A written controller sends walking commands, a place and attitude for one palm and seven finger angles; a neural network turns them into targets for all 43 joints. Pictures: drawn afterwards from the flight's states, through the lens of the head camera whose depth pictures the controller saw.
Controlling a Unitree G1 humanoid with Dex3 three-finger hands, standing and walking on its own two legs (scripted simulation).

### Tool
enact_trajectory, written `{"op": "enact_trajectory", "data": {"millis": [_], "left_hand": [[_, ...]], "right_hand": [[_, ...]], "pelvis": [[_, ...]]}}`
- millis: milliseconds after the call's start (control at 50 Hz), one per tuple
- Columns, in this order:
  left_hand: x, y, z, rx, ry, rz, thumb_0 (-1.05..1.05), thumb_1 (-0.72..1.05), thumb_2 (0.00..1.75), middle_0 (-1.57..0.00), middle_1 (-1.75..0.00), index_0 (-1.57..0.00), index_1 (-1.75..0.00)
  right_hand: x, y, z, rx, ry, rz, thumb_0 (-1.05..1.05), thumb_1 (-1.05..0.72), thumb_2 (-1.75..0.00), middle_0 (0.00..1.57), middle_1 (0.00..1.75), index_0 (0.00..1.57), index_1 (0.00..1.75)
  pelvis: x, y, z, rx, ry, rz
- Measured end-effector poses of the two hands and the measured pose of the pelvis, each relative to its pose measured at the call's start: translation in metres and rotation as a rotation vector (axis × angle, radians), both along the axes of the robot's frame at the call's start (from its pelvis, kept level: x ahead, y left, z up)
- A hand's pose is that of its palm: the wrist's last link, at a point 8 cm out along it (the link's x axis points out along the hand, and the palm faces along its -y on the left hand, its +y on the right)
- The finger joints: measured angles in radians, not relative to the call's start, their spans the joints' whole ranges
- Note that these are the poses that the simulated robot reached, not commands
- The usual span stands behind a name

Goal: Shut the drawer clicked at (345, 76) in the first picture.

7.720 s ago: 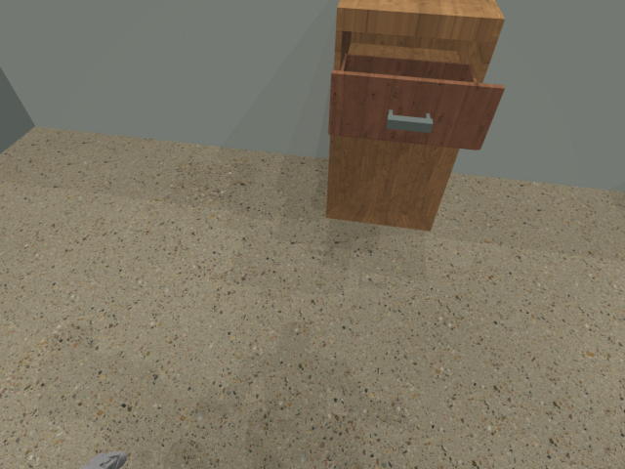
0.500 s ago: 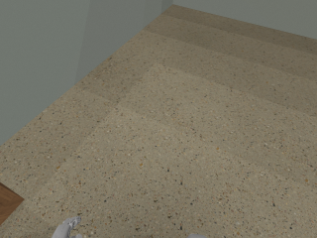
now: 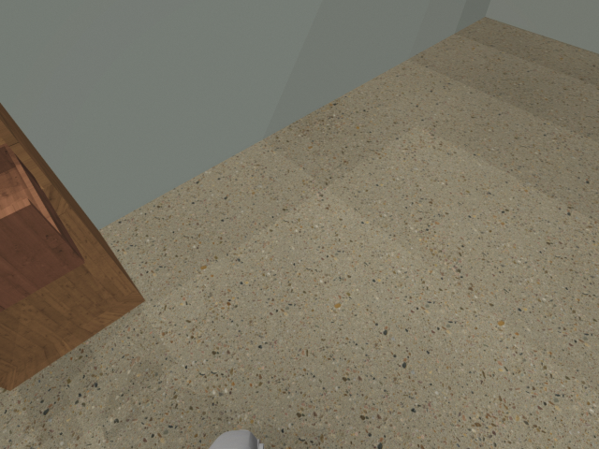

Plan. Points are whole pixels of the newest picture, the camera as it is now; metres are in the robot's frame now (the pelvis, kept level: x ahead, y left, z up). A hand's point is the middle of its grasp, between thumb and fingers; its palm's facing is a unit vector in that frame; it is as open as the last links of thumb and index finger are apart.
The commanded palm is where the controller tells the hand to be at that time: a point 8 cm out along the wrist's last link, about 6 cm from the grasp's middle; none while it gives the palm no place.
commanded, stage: turn to face it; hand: left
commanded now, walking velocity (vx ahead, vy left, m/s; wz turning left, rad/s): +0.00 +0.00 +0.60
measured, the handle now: out of the picture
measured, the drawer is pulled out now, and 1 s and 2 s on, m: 0.29 0.29 0.29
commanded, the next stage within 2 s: take the last steps up to it in 1.18 s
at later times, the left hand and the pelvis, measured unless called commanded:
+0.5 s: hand out of the picture +0.06 +0.27 -0.15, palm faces +0.30 -0.92 -0.26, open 7.4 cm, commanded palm none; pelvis +0.00 +0.04 +0.00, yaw +17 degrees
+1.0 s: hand out of the picture -0.09 +0.22 -0.17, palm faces +0.58 -0.78 -0.24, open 7.4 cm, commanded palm none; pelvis -0.01 +0.03 -0.01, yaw +35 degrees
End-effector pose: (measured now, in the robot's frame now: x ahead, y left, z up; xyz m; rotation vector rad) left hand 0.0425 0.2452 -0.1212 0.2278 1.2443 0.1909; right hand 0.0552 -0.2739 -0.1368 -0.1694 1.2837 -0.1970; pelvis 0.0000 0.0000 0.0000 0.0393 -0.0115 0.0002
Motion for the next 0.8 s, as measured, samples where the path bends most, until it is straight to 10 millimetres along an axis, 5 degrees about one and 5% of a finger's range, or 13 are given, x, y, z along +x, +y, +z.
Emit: {"op": "enact_trajectory", "data": {"millis": [140,220,400,580,640,800], "left_hand": [[-0.062,0.050,-0.035,-0.022,0.107,0.163,0.00,0.90,0.89,-0.20,-0.30,-0.21,-0.30],[-0.070,0.069,-0.036,-0.019,0.123,0.211,0.01,0.90,0.89,-0.20,-0.30,-0.20,-0.30],[-0.027,0.078,-0.012,-0.013,-0.071,0.248,0.01,0.91,0.89,-0.19,-0.30,-0.20,-0.30],[0.003,0.053,0.008,0.036,-0.205,0.271,0.00,0.90,0.89,-0.20,-0.30,-0.20,-0.30],[-0.005,0.040,0.011,0.065,-0.223,0.288,0.00,0.90,0.89,-0.20,-0.30,-0.20,-0.30],[-0.065,0.014,0.015,0.053,-0.146,0.424,0.00,0.90,0.89,-0.20,-0.30,-0.21,-0.30]], "right_hand": [[0.087,0.048,0.010,-0.057,-0.152,0.193,0.01,-0.91,-0.90,0.20,0.29,0.19,0.30],[0.107,0.075,0.024,-0.060,-0.206,0.253,0.01,-0.91,-0.90,0.20,0.29,0.20,0.30],[0.099,0.102,0.024,-0.014,-0.160,0.316,0.01,-0.91,-0.90,0.21,0.30,0.20,0.30],[0.074,0.073,-0.006,0.031,-0.038,0.324,0.01,-0.90,-0.90,0.21,0.30,0.20,0.30],[0.073,0.058,-0.018,0.038,-0.006,0.336,0.01,-0.91,-0.90,0.21,0.30,0.20,0.30],[0.089,0.046,-0.010,0.022,0.040,0.431,0.01,-0.91,-0.90,0.20,0.29,0.20,0.30]], "pelvis": [[0.003,0.033,-0.019,-0.033,0.016,0.093],[0.003,0.042,-0.014,-0.045,0.008,0.123],[0.002,0.046,-0.001,-0.063,-0.003,0.234],[0.005,0.019,-0.008,-0.048,0.005,0.343],[0.005,0.007,-0.012,-0.038,-0.002,0.381],[0.005,0.001,-0.001,-0.012,-0.020,0.500]]}}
